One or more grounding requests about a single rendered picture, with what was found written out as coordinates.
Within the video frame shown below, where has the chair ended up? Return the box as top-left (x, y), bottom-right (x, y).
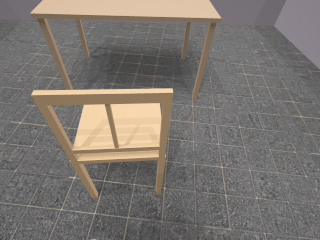
top-left (31, 88), bottom-right (173, 199)

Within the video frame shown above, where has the table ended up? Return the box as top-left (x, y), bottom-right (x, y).
top-left (30, 0), bottom-right (222, 100)

